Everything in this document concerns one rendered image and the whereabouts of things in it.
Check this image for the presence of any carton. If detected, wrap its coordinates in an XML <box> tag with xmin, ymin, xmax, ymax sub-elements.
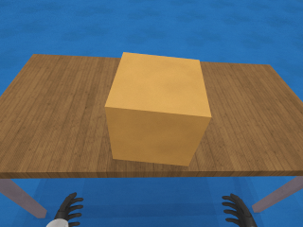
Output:
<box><xmin>104</xmin><ymin>52</ymin><xmax>212</xmax><ymax>166</ymax></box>

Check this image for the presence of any table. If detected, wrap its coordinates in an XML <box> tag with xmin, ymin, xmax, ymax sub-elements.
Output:
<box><xmin>0</xmin><ymin>54</ymin><xmax>303</xmax><ymax>218</ymax></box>

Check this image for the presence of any left robot hand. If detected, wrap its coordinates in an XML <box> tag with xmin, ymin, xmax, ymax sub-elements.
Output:
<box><xmin>54</xmin><ymin>192</ymin><xmax>83</xmax><ymax>227</ymax></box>

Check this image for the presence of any right robot hand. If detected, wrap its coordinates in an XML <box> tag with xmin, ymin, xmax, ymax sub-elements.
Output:
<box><xmin>222</xmin><ymin>193</ymin><xmax>258</xmax><ymax>227</ymax></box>

